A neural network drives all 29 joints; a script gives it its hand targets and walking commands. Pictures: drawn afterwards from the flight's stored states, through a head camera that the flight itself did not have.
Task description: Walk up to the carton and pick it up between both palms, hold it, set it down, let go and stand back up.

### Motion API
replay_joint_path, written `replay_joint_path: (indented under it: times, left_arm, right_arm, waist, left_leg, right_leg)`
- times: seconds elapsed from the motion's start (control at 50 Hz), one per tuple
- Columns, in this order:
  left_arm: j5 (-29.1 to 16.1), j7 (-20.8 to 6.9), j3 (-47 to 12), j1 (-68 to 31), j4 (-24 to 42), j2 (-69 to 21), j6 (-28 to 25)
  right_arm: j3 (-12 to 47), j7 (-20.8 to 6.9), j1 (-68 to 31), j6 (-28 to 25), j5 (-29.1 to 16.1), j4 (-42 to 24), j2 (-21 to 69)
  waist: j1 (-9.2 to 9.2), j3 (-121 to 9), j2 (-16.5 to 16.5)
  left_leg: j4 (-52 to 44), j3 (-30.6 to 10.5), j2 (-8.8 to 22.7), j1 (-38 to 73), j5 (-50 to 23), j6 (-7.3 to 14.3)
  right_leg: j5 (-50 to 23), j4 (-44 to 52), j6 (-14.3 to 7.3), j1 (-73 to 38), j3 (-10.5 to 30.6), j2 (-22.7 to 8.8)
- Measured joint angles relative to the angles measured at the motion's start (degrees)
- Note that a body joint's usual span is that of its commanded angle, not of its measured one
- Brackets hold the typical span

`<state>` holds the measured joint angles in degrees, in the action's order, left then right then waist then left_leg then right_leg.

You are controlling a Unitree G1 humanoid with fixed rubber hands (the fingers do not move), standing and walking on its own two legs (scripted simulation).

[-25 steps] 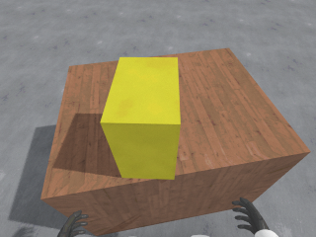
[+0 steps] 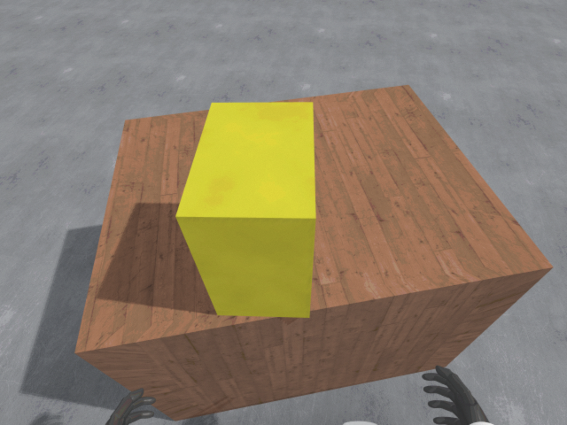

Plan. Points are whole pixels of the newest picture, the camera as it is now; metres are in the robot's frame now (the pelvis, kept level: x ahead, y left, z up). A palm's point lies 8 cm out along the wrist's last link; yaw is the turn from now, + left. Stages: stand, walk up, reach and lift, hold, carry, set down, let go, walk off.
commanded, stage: stand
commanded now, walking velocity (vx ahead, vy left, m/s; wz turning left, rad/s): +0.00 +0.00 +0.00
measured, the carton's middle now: (262, 214) +0.43 +0.05 +0.02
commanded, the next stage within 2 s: walk up in 0.48 s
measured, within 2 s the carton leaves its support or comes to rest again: neither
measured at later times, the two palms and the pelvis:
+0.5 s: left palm out of the picture +0.10 +0.26 -0.09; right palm out of the picture +0.11 -0.25 -0.10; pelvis -0.01 +0.00 +0.01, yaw +0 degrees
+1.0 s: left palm out of the picture +0.03 +0.26 -0.10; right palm out of the picture +0.03 -0.33 -0.13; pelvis -0.07 -0.03 -0.01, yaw +0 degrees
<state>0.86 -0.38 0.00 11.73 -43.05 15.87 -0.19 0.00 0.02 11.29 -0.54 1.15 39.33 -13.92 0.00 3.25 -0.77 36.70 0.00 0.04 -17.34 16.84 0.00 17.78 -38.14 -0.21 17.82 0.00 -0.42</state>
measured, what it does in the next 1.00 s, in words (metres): steps on the spot: right foot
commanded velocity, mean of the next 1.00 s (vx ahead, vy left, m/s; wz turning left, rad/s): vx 0.00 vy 0.00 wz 0.00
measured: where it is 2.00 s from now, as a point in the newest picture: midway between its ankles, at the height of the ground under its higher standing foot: outside the picture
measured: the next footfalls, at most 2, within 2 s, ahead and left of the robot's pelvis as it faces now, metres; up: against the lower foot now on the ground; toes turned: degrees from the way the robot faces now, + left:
right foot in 0.94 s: -0.02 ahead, -0.13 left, +0.00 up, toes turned +1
left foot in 1.28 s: -0.05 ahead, +0.10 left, +0.00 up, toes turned +1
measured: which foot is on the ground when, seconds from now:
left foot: down 0.00-0.94, up 0.96-1.00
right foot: down 0.00-0.80, up 0.82-0.92, down 0.94-1.00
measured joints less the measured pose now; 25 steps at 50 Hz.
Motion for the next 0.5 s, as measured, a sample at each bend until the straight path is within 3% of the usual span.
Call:
replay_joint_path:
  times: [0.5]
  left_arm:
    - [0.0, 0.0, 0.0, 0.0, -4.0, 0.0, -0.4]
  right_arm:
    - [0.0, 0.0, 0.0, -0.4, -0.1, 4.7, -0.1]
  waist:
    - [0.00, -1.9, 0.0]
  left_leg:
    - [-3.8, 0.0, 0.0, 0.2, -2.6, 0.0]
  right_leg:
    - [-2.5, 3.4, -0.1, 0.0, 0.0, 0.0]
